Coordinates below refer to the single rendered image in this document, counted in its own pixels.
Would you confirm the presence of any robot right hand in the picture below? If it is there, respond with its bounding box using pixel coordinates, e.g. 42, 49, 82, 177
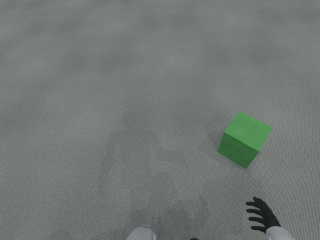
245, 197, 281, 234

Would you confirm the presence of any left robot thigh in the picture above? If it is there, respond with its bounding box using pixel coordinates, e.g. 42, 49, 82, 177
126, 227, 157, 240

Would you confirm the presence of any right robot forearm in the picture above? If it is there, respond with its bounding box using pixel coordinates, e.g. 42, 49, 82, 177
266, 226, 295, 240

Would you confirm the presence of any carton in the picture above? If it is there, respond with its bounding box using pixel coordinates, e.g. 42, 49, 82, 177
217, 111, 273, 169

